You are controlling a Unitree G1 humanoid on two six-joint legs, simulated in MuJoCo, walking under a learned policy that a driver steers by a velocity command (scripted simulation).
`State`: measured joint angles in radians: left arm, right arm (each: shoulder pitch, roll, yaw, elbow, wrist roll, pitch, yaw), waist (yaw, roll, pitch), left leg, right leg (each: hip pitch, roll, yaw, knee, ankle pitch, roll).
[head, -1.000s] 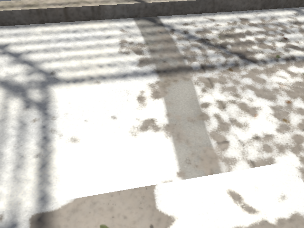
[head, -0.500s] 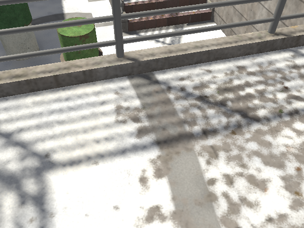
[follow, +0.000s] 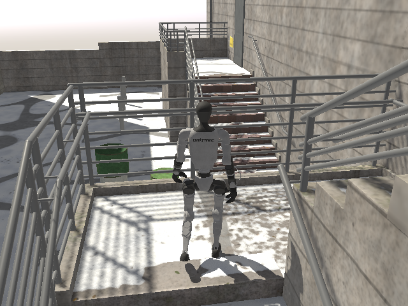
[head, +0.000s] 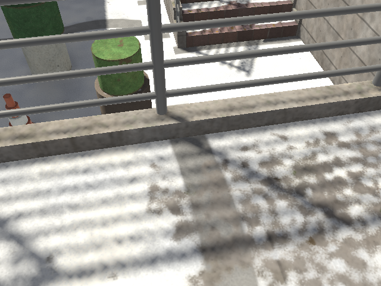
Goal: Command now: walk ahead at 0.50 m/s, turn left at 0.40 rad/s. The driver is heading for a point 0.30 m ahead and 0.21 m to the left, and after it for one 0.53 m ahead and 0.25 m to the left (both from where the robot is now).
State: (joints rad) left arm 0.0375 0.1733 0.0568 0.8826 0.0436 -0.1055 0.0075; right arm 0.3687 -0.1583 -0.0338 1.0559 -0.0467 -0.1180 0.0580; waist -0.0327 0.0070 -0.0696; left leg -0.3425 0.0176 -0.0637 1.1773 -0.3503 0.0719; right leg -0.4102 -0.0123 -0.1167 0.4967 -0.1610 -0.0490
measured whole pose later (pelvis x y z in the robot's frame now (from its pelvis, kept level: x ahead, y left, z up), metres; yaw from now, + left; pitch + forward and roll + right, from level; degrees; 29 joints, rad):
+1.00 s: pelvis +0.49 +0.12 -0.01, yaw +28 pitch +3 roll -1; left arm 0.03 0.20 0.03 0.80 0.04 -0.10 0.00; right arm 0.26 -0.26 -0.08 0.81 0.01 -0.05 -0.02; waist -0.04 0.02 0.03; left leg -0.30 -0.08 -0.14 0.97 -0.53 -0.02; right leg -0.48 0.03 -0.02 0.50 -0.08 -0.04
